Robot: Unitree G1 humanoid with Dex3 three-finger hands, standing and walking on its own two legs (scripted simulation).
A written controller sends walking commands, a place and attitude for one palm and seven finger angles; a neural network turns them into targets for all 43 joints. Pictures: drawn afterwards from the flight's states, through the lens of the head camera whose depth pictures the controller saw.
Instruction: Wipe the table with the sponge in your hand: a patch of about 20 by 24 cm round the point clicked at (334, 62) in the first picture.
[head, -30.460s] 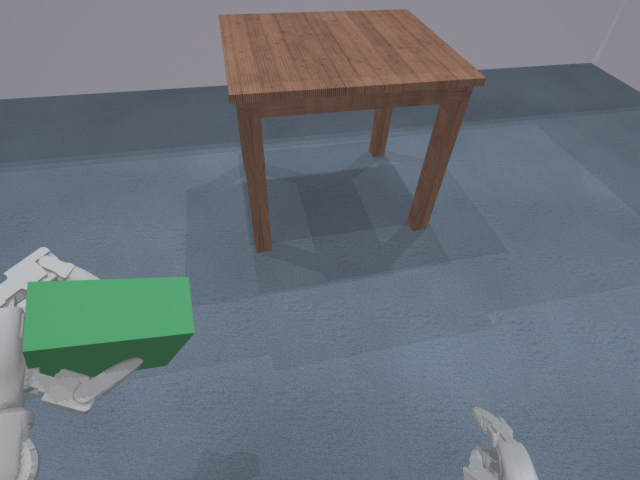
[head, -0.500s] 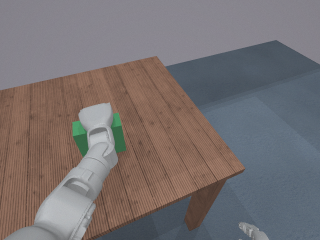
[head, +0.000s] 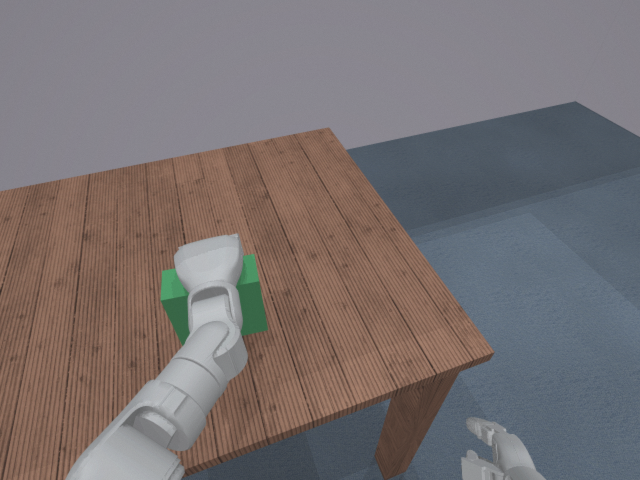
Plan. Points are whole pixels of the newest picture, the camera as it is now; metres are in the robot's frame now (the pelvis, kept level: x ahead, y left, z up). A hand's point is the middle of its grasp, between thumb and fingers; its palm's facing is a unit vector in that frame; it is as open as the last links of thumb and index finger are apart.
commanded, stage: wipe back along the third lane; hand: left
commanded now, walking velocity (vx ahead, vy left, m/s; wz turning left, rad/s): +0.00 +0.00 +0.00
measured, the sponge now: (220, 310) +0.36 +0.20 -0.01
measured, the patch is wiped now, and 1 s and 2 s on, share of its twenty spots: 0.95 0.95 0.95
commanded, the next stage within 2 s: slide back across to the middle lane in 0.64 s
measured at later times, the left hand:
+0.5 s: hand (231, 323) +0.30 +0.16 +0.04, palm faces +0.00 -0.08 -1.00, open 9.8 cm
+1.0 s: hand (226, 341) +0.27 +0.15 +0.04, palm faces +0.02 -0.14 -0.99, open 9.8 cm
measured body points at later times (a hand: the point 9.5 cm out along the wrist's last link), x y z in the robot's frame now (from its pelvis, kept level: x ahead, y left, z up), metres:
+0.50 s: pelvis -0.01 -0.02 +0.00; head -0.04 -0.05 +0.45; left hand +0.30 +0.16 +0.09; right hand +0.22 -0.23 -0.08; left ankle -0.02 +0.08 -0.74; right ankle -0.02 -0.09 -0.74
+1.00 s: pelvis -0.02 -0.03 +0.00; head -0.06 -0.07 +0.45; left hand +0.27 +0.16 +0.10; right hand +0.21 -0.25 -0.08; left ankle -0.02 +0.08 -0.74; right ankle -0.02 -0.09 -0.74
